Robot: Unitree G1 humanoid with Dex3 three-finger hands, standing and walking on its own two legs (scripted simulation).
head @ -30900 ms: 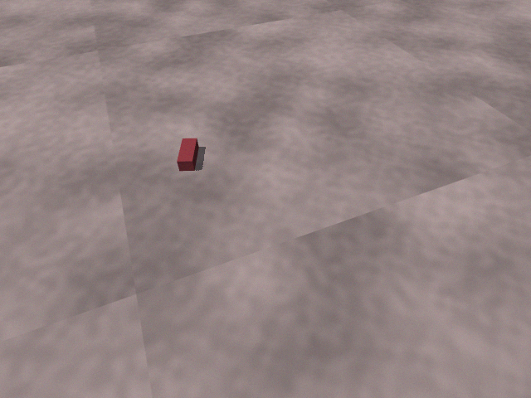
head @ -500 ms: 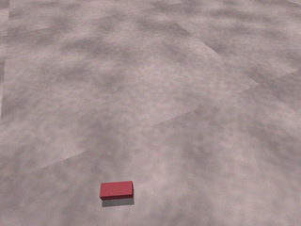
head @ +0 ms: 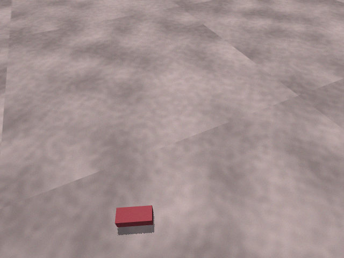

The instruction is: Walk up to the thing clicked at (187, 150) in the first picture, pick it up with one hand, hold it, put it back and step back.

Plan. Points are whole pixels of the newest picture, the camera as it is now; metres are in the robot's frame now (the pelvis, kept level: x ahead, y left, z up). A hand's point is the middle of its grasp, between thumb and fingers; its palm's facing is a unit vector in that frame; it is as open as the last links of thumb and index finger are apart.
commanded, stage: stand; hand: left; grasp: from above
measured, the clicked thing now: (134, 216) +0.49 +0.22 -0.75
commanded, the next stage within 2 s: rise first in 0.10 s
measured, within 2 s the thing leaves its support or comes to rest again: neither
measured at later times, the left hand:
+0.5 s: hand out of the picture +0.15 +0.25 -0.17, palm faces -0.04 -0.93 -0.37, open 10.1 cm
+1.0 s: hand out of the picture +0.12 +0.26 -0.22, palm faces -0.17 -0.87 -0.46, open 14.1 cm
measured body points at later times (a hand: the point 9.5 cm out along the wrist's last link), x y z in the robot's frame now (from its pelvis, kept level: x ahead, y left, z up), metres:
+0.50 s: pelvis -0.01 +0.00 -0.02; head +0.04 +0.01 +0.42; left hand +0.15 +0.30 -0.14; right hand +0.10 -0.26 -0.14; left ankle -0.02 +0.13 -0.75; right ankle +0.01 -0.13 -0.75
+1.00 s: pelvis -0.01 +0.02 -0.09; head +0.08 +0.03 +0.35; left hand +0.13 +0.31 -0.19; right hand +0.17 -0.23 -0.17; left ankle -0.02 +0.13 -0.75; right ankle +0.01 -0.13 -0.75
